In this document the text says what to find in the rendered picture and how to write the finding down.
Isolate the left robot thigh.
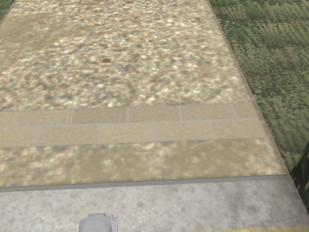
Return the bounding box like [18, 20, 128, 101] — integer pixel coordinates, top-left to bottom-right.
[79, 213, 118, 232]

